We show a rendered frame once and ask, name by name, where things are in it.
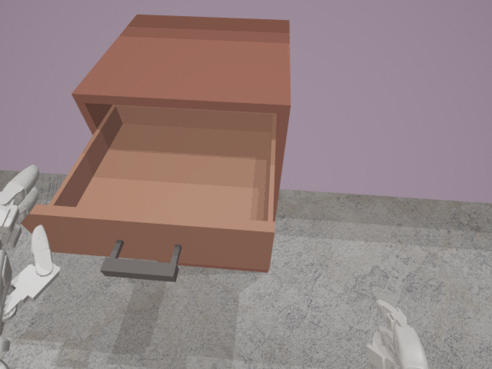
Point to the right robot hand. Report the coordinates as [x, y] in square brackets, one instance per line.
[404, 345]

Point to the left robot hand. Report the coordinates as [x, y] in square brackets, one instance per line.
[17, 199]

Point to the drawer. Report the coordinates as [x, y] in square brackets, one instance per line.
[155, 177]

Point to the cabinet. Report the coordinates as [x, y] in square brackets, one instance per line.
[225, 64]

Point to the handle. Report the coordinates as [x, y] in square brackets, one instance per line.
[147, 270]

